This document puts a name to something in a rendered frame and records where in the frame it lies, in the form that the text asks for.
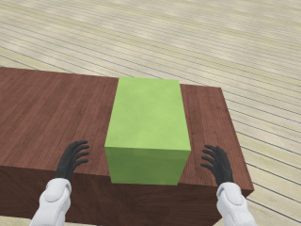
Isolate carton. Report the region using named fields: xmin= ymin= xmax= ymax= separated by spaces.
xmin=104 ymin=76 xmax=191 ymax=186

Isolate robot right hand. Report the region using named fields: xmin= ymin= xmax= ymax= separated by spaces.
xmin=200 ymin=144 xmax=234 ymax=187

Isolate robot right forearm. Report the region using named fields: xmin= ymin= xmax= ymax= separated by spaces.
xmin=216 ymin=182 xmax=258 ymax=226

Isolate robot left hand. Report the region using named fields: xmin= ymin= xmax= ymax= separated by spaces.
xmin=54 ymin=140 xmax=89 ymax=181

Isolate robot left forearm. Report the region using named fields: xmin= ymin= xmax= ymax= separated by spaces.
xmin=29 ymin=178 xmax=71 ymax=226

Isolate pedestal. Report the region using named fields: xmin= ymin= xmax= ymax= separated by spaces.
xmin=0 ymin=66 xmax=255 ymax=226

